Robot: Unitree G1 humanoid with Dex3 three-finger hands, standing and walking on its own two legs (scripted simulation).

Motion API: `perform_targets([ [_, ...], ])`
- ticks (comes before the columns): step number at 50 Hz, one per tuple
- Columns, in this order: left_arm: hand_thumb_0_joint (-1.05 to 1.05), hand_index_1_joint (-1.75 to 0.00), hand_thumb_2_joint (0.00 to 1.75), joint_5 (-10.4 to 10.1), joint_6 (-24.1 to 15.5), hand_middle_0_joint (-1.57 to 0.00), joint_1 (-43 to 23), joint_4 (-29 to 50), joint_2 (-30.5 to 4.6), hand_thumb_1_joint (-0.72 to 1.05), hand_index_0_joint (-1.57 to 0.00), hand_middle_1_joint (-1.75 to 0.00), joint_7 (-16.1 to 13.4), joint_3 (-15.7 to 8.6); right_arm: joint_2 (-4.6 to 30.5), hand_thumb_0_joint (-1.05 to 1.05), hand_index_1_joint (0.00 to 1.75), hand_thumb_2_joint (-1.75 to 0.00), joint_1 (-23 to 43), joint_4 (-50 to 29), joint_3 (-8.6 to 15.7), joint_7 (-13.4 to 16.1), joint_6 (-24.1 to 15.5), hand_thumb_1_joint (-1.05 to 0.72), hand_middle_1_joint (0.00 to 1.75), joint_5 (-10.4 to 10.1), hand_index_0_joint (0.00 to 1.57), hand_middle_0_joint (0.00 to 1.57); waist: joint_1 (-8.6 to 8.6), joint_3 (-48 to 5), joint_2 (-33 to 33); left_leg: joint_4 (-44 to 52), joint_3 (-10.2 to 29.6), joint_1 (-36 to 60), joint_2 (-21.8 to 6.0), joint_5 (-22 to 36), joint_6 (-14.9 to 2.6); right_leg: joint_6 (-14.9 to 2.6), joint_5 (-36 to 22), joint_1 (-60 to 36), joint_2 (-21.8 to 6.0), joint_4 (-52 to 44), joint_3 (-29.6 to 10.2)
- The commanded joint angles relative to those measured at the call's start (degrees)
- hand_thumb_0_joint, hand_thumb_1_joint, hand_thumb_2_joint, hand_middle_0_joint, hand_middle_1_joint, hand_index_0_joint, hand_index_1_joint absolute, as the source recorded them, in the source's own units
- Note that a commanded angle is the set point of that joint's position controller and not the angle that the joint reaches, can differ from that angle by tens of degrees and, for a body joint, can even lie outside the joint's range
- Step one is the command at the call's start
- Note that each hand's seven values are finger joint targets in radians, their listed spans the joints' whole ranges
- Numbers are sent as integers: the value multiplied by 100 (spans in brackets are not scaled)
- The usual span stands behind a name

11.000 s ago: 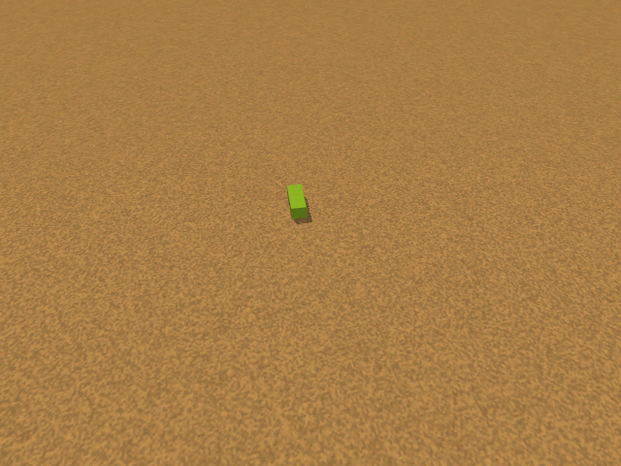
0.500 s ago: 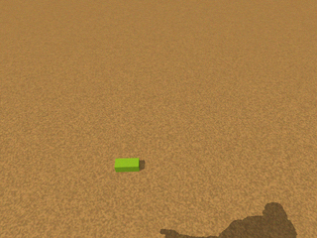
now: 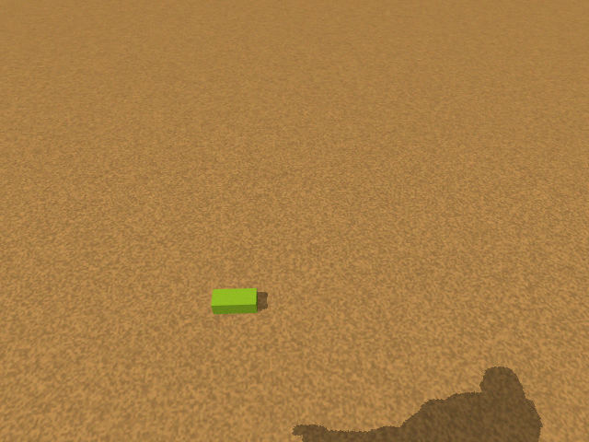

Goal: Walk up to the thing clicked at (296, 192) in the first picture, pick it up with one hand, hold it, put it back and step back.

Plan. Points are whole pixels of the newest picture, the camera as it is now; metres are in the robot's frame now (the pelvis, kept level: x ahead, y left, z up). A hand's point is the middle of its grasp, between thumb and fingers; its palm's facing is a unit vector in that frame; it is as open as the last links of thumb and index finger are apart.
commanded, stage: stand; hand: left
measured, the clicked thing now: (235, 301) +0.78 +0.24 -0.75
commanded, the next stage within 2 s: walk up in 0.80 s
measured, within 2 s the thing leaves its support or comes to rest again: neither
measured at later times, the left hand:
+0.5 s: hand out of the picture +0.07 +0.24 -0.15, palm faces -0.04 -0.94 -0.34, open 7.4 cm
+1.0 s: hand out of the picture +0.06 +0.27 -0.15, palm faces +0.06 -0.93 -0.36, open 7.4 cm
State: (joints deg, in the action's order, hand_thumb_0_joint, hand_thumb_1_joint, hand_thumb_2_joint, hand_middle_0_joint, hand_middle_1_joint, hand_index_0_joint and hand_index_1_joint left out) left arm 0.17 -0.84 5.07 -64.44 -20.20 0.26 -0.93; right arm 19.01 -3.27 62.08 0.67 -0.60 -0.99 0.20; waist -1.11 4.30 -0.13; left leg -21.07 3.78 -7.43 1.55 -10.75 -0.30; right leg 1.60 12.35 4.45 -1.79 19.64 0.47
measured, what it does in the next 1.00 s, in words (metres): stands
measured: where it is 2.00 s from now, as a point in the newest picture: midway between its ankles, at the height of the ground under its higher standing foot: outside the picture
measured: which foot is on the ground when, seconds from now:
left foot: down 0.00-0.90, up 0.92-1.00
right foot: down 0.00-1.00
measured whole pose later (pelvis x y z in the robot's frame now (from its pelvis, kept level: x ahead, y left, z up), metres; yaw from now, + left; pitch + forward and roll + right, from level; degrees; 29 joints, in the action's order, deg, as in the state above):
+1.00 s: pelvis +0.02 -0.01 -0.01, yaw +2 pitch -2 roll -1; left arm 1.9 -3.1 13.6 -58.1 -21.4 2.3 -4.3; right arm 22.8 -12.7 60.3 3.6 -2.8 -0.7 1.8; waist -1.7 2.6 1.9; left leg -41.4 2.2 -18.0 -0.7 -24.2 -1.7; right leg -1.1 16.4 4.5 -0.1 23.5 2.1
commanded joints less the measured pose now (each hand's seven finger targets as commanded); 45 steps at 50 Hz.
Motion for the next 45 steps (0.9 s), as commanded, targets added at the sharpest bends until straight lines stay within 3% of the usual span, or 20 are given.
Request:
perform_targets([
  [1, 0, -30, 90, 40, -119, -20, -252, 250, -1210, 90, -20, -30, -67, -186, 1305, 0, 30, -90, 238, -243, 244, 105, -107, -90, 30, 3, 20, 20, 83, -639, 52, 487, 519, 165, -782, 982, -116, -234, -651, -58, -528, -335, -419],
  [6, 0, -30, 90, 33, -143, -20, -247, 219, -1187, 90, -20, -30, -66, -141, 1263, 0, 30, -90, 230, -129, 197, 84, -126, -90, 30, 7, 20, 20, 76, -603, 37, 496, 486, 110, -784, 1154, -74, -235, -787, -54, -564, -396, -453],
  [11, 0, -30, 90, 48, -143, -20, -145, 185, -1185, 90, -20, -30, -70, -119, 1293, 0, 30, -90, 142, -59, 190, 80, -100, -90, 30, 6, 20, 20, 102, -604, 17, 517, 457, 77, -766, 864, -76, -236, -610, 5, -570, -447, -458],
  [15, 0, -30, 90, 38, -130, -20, -143, 183, -1215, 90, -20, -30, -65, -112, 1310, 0, 30, -90, 67, 10, 181, 62, -76, -90, 30, 14, 20, 20, 115, -404, -30, 618, 493, -154, -725, 261, -66, -243, -106, 103, -551, -531, -498],
  [19, 0, -30, 90, 20, -135, -20, -103, 206, -1217, 90, -20, -30, -55, -112, 1336, 0, 30, -90, -9, 40, 164, 66, -94, -90, 30, 24, 20, 20, 105, -481, 105, 610, 472, -117, -737, 370, -65, -265, -271, 97, -564, -499, -538],
  [21, 0, -30, 90, 32, -142, -20, -99, 216, -1211, 90, -20, -30, -66, -107, 1326, 0, 30, -90, 21, 21, 167, 70, -101, -90, 30, 18, 20, 20, 97, -556, -13, 535, 494, -51, -785, 781, -65, -272, -530, 36, -570, -438, -494],
  [23, 0, -30, 90, 20, -141, -20, -99, 215, -1258, 90, -20, -30, -65, -113, 1293, 0, 30, -90, -49, 55, 145, 67, -87, -90, 30, 14, 20, 20, 109, -422, -82, 558, 479, -136, -747, 508, -60, -265, -296, 98, -562, -504, -534],
  [24, 0, -30, 90, 35, -144, -20, -76, 229, -1225, 90, -20, -30, -66, -101, 1320, 0, 30, -90, -33, 34, 156, 69, -88, -90, 30, 14, 20, 20, 115, -556, -57, 499, 470, 1, -777, 734, -63, -273, -499, 81, -577, -470, -523],
  [33, 0, -30, 90, 18, -129, -20, -91, 260, -1260, 90, -20, -30, -60, -100, 1327, 0, 30, -90, -137, 54, 116, 83, -90, -90, 30, 14, 20, 20, 127, -494, -54, 528, 468, -75, -794, 729, -43, -278, -508, 110, -557, -455, -524],
  [36, 0, -30, 90, 4, -124, -20, -72, 272, -1266, 90, -20, -30, -52, -110, 1349, 0, 30, -90, -156, 50, 106, 92, -110, -90, 30, 17, 20, 20, 123, -637, 112, 477, 422, 31, -821, 988, -61, -282, -781, 1, -571, -378, -537],
  [39, 0, -30, 90, -1, -104, -20, -97, 243, -1269, 90, -20, -30, -58, -120, 1331, 0, 30, -90, -176, 65, 88, 98, -97, -90, 30, 13, 20, 20, 124, -450, 8, 591, 463, -91, -799, 640, -53, -273, -464, 100, -533, -410, -535],
  [40, 0, -30, 90, 98, -149, -20, 233, 550, -1580, 90, -20, -30, 69, -452, 1699, 0, 30, -90, -603, -209, 408, -32, -134, -90, 30, 93, 20, 20, 97, -906, 50, 283, 570, -113, -558, -2023, -467, -504, 1847, -121, -177, 74, -322],
  [41, 0, -30, 90, 154, -153, -20, 429, 502, -1560, 90, -20, -30, 98, -490, 1765, 0, 30, -90, -640, -237, 461, -77, -132, -90, 30, 142, 20, 20, 16, -587, 167, 297, 807, -633, -663, -2927, -568, -604, 2598, 71, -243, 257, -505],
  [43, 0, -30, 90, 177, -179, -20, 640, 637, -1488, 90, -20, -30, 130, -568, 1518, 0, 30, -90, -210, -579, 450, -122, -125, -90, 30, 172, 20, 20, -233, 205, -26, -202, 781, -1757, -595, -2572, -557, -788, 2592, 116, -460, 139, -917],
  [44, 0, -30, 90, 165, -212, -20, 981, 615, -1568, 90, -20, -30, 109, -620, 1356, 0, 30, -90, -20, -725, 434, -127, -155, -90, 30, 174, 20, 20, -424, 334, -407, -783, 397, -2481, -329, -1928, -387, -999, 2448, -527, -813, -344, -1498],
  [45, 0, -30, 90, 189, -247, -20, 1318, 588, -1835, 90, -20, -30, 87, -718, 1285, 0, 30, -90, 237, -889, 446, -125, -181, -90, 30, 171, 20, 20, -609, 403, -931, -1782, -217, -3158, -39, -1290, -195, -1350, 2092, -1135, -1499, -990, -2257],
])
